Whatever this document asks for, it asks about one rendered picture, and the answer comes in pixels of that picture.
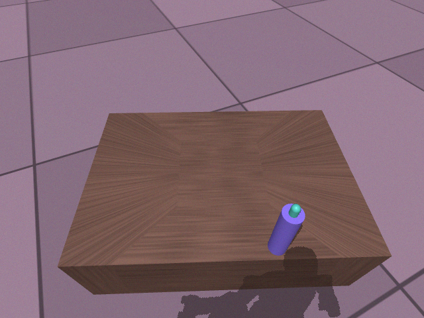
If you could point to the bottle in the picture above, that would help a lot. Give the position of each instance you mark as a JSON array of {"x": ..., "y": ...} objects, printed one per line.
[{"x": 287, "y": 225}]

